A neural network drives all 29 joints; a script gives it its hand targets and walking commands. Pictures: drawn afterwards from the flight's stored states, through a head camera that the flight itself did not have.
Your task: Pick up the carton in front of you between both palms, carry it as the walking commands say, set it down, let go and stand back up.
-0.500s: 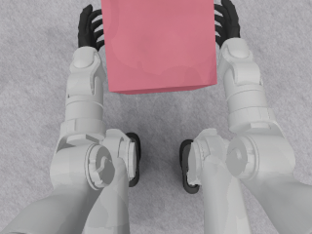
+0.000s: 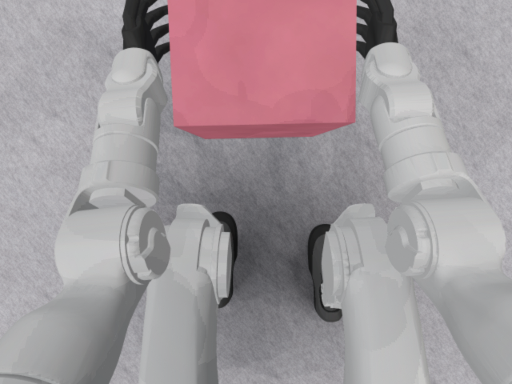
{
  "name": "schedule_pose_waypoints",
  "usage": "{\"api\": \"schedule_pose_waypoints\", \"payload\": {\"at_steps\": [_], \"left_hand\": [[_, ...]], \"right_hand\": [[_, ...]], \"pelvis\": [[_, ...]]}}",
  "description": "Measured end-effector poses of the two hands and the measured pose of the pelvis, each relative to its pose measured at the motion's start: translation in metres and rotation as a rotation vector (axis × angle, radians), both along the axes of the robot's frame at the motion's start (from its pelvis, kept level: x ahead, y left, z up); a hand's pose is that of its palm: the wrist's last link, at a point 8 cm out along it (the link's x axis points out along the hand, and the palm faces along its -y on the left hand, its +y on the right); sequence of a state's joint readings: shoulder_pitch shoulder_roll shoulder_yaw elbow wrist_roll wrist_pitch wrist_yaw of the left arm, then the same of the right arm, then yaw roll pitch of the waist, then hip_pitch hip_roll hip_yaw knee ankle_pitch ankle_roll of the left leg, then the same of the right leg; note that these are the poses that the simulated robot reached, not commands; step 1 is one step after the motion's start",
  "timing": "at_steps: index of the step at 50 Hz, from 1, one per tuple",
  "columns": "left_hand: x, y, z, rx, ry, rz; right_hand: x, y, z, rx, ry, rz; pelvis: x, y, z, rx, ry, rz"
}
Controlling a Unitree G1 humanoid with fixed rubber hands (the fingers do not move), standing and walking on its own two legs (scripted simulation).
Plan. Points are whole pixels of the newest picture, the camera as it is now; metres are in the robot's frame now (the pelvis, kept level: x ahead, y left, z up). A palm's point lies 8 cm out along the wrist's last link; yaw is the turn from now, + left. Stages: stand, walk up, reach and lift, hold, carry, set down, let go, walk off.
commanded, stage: set down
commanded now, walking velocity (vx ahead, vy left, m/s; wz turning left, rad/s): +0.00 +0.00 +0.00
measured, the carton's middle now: (259, 66) +0.52 +0.03 -0.22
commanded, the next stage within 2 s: none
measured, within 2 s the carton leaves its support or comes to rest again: rests again in 0.56 s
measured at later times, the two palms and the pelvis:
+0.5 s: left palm (143, 57) +0.51 +0.19 -0.16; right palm (370, 50) +0.52 -0.12 -0.17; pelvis -0.01 +0.00 -0.01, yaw +0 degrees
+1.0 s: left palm (131, 83) +0.49 +0.22 -0.19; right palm (400, 65) +0.51 -0.17 -0.20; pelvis -0.01 +0.00 -0.01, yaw +1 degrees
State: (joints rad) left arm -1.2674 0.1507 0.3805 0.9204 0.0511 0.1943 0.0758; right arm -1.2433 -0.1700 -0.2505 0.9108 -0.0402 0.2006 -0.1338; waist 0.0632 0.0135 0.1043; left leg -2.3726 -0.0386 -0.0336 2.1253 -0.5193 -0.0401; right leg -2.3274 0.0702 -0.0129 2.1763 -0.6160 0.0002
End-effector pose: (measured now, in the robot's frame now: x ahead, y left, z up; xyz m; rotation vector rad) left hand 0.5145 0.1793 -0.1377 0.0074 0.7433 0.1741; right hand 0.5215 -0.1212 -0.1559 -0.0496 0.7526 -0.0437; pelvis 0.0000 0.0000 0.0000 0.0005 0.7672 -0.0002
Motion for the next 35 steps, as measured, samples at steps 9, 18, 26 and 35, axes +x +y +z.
{"api": "schedule_pose_waypoints", "payload": {"at_steps": [9,18,26,35], "left_hand": [[0.0,0.005,-0.008,0.005,0.009,-0.008],[0.001,0.005,-0.019,0.005,0.025,-0.017],[0.0,0.01,-0.025,-0.001,0.022,-0.02],[-0.001,0.013,-0.029,-0.003,0.028,-0.027]], "right_hand": [[0.0,0.004,-0.009,-0.001,0.007,0.023],[-0.001,0.002,-0.017,0.011,0.02,0.048],[0.0,0.003,-0.018,0.029,0.016,0.071],[0.002,0.004,-0.019,0.04,0.009,0.093]], "pelvis": [[-0.005,0.003,-0.006,0.002,-0.038,-0.003],[-0.005,0.004,-0.009,0.004,-0.063,-0.001],[-0.006,0.004,-0.011,0.003,-0.085,0.0],[-0.007,0.005,-0.012,0.003,-0.105,0.002]]}}
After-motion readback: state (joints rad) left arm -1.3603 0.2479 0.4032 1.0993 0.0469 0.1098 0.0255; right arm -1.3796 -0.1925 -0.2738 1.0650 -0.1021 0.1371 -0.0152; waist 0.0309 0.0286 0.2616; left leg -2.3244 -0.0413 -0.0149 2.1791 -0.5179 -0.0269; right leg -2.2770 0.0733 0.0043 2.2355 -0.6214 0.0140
